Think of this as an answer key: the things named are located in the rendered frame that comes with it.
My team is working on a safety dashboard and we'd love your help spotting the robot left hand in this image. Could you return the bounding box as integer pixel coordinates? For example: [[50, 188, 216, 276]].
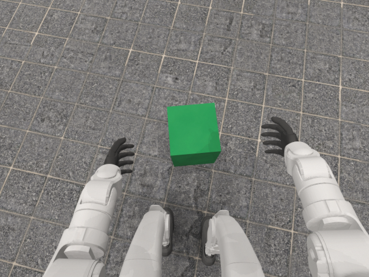
[[103, 137, 134, 175]]

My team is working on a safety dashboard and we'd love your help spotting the left robot thigh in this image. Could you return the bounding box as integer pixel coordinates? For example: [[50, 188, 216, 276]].
[[119, 211, 170, 277]]

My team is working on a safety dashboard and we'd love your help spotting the robot right upper arm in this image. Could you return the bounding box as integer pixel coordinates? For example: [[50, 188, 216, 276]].
[[307, 229, 369, 277]]

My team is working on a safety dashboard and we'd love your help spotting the right robot forearm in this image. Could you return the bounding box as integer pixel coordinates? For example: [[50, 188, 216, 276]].
[[284, 141, 369, 238]]

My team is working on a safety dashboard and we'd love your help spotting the carton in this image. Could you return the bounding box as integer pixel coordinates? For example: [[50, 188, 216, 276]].
[[167, 103, 221, 167]]

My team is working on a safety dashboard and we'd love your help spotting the robot left upper arm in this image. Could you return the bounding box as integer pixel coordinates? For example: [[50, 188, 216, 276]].
[[45, 259, 106, 277]]

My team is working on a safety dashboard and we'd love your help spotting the robot right hand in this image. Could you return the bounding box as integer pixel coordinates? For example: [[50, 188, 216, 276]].
[[261, 117, 299, 157]]

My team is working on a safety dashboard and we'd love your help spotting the left robot forearm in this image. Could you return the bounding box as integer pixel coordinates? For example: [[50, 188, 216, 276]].
[[43, 164, 122, 277]]

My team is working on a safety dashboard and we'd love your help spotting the robot left shin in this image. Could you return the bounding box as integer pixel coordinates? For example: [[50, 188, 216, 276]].
[[149, 205, 169, 245]]

